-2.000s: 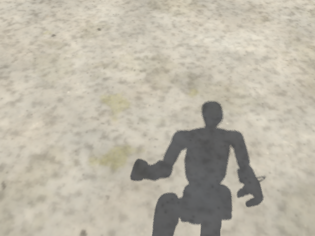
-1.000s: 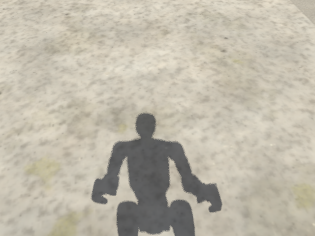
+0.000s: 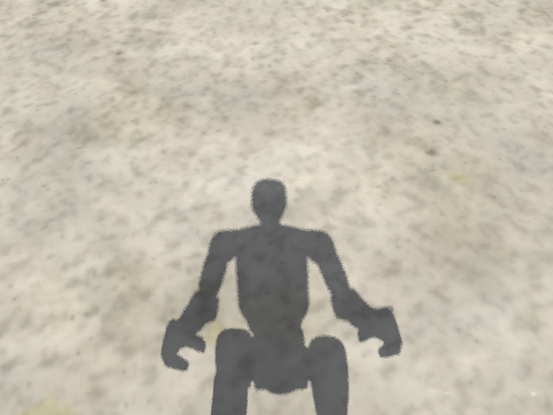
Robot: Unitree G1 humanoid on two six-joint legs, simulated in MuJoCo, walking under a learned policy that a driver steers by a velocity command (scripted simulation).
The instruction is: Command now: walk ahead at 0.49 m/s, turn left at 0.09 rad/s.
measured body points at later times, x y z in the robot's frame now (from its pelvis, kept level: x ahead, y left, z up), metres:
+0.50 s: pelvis +0.29 +0.08 +0.00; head +0.33 +0.10 +0.44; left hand +0.36 +0.38 -0.12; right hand +0.46 -0.16 -0.10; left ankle +0.32 +0.16 -0.74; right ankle +0.30 -0.09 -0.66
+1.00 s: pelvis +0.60 +0.09 +0.00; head +0.62 +0.09 +0.45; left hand +0.62 +0.38 -0.11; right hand +0.77 -0.14 -0.12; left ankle +0.50 +0.21 -0.66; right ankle +0.65 +0.02 -0.74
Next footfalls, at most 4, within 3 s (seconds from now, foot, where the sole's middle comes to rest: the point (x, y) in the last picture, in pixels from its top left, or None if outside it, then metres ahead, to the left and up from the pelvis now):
0.32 left None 0.36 0.16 -0.78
0.82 right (289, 333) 0.69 0.03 -0.78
1.36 left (179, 265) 0.90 0.35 -0.78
1.90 right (249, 181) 1.23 0.16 -0.78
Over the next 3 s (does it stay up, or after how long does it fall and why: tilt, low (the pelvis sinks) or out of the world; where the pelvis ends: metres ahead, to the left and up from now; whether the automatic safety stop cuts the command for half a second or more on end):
stays up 1.69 0.24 -0.02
